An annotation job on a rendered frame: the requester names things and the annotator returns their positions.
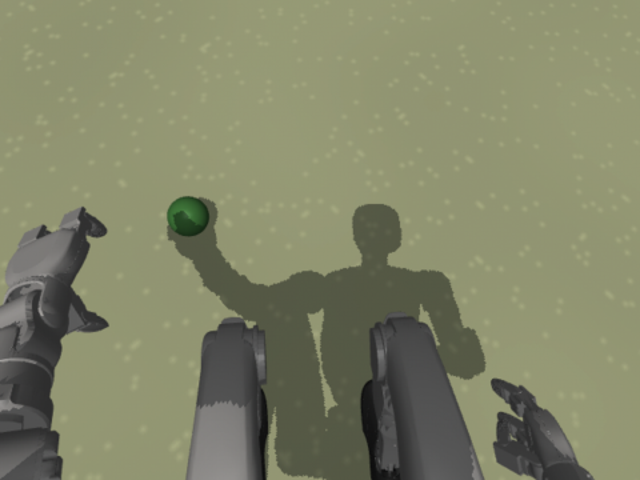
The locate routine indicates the right robot hand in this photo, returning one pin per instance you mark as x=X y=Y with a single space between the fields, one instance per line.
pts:
x=540 y=440

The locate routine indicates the left robot arm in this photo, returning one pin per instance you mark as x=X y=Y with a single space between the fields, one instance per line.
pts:
x=33 y=320

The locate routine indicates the left robot hand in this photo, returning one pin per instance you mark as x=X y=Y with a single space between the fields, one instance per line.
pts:
x=60 y=255

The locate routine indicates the right robot foot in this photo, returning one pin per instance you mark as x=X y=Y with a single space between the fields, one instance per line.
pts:
x=370 y=430

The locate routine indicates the ball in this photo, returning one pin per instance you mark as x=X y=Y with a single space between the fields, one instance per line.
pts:
x=188 y=216

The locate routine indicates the right robot arm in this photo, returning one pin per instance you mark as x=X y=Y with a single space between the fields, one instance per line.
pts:
x=566 y=471

